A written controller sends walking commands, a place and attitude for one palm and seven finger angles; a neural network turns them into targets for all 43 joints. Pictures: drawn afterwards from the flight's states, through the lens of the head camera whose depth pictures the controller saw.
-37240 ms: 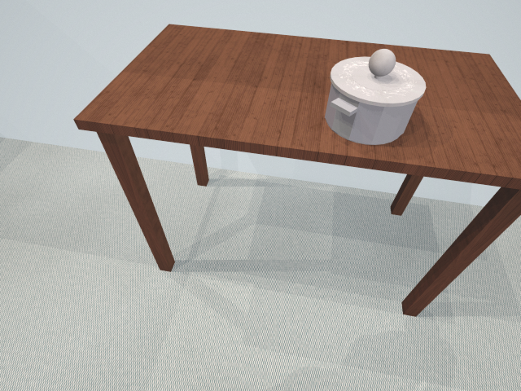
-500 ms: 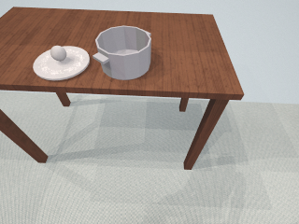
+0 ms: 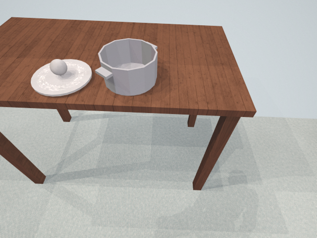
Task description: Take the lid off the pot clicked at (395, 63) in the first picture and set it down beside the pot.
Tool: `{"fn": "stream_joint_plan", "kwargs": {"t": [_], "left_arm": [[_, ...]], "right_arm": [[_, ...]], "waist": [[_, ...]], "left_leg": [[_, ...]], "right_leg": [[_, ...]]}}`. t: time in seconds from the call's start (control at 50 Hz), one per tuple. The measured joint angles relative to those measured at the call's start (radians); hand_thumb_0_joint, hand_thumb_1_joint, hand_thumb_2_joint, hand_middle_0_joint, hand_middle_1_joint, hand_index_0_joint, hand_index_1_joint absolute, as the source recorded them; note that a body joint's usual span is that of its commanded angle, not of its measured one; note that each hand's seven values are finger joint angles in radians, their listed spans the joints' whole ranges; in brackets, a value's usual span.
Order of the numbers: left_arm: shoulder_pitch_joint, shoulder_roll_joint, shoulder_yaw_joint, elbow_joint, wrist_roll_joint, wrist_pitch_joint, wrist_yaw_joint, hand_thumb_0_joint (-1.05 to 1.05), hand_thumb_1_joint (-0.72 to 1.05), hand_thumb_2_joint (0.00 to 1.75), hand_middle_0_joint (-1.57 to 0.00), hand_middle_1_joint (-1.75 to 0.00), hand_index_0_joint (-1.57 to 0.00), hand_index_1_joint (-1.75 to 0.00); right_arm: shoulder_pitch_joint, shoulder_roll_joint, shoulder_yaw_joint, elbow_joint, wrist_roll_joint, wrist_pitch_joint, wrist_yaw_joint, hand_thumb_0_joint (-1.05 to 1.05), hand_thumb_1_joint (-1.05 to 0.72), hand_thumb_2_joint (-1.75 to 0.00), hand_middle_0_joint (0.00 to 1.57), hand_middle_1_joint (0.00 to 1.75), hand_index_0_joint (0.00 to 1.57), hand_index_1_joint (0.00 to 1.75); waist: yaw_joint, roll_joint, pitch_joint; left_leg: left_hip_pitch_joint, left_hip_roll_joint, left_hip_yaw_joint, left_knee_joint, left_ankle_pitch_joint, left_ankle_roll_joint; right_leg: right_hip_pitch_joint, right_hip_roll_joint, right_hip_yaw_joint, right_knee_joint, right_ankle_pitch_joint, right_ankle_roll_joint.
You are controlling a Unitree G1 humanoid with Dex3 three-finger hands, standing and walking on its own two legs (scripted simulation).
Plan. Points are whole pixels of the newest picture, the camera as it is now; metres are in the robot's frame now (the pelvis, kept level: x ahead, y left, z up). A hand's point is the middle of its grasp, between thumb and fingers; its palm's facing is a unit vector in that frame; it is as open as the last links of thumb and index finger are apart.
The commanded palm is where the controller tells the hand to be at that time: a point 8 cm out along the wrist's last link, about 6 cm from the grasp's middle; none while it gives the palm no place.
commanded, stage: stop stepping back and stand still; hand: left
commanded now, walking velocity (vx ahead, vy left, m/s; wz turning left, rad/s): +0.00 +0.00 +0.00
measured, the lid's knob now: (58, 67) +0.62 +0.38 +0.07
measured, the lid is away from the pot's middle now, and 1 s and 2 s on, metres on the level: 0.25 0.25 0.25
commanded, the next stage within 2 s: let the arm hang, fingers relaxed in 0.20 s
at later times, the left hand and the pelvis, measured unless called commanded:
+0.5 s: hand out of the picture +0.04 +0.18 -0.18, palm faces +0.04 -0.98 -0.20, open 7.3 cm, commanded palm none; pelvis +0.01 +0.00 +0.00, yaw +0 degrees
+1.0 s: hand out of the picture +0.02 +0.17 -0.17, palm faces +0.04 -0.98 -0.20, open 7.3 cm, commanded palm none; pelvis +0.01 +0.00 +0.00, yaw +0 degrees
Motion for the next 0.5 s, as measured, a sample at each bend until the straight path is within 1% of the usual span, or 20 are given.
{"fn": "stream_joint_plan", "kwargs": {"t": [0.5], "left_arm": [[0.011,-0.007,0.004,0.011,-0.001,0.001,0.005,0.01,0.92,0.9,-0.2,-0.3,-0.2,-0.3]], "right_arm": [[0.031,0.023,0.004,0.029,0.001,0.0,-0.004,0.0,-0.91,-0.9,0.2,0.3,0.2,0.3]], "waist": [[-0.005,0.005,0.005]], "left_leg": [[0.024,-0.005,0.005,-0.019,-0.004,0.006]], "right_leg": [[0.022,-0.007,0.004,-0.014,-0.007,0.004]]}}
